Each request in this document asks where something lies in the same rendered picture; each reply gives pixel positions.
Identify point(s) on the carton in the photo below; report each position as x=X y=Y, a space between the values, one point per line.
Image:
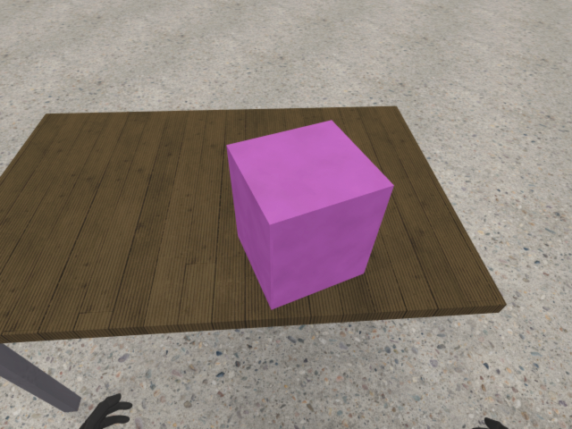
x=308 y=205

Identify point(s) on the table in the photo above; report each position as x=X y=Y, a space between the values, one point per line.
x=123 y=223

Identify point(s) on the robot left hand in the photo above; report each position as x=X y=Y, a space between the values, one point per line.
x=99 y=419

